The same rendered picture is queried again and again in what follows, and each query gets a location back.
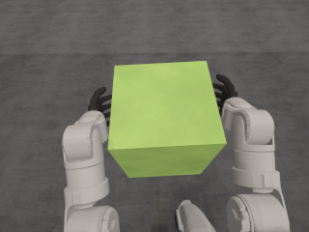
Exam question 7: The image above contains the left robot upper arm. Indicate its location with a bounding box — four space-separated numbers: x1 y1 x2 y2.
65 205 120 232

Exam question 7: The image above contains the right robot thigh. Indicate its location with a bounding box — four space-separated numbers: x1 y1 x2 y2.
176 204 216 232

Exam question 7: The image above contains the robot right shin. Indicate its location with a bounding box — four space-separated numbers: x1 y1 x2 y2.
179 200 192 232

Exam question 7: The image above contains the carton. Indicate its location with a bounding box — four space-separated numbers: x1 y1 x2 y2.
107 61 227 178

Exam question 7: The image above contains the left robot forearm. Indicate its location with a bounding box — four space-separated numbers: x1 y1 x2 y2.
62 110 110 232

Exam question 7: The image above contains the right robot forearm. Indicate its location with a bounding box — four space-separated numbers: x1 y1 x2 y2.
221 97 290 228

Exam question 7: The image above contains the right robot upper arm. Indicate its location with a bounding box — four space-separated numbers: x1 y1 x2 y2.
227 193 291 232

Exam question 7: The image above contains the robot right hand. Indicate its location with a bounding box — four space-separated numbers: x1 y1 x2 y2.
212 74 238 116

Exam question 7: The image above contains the robot left hand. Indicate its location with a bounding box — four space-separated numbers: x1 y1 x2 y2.
88 86 112 127

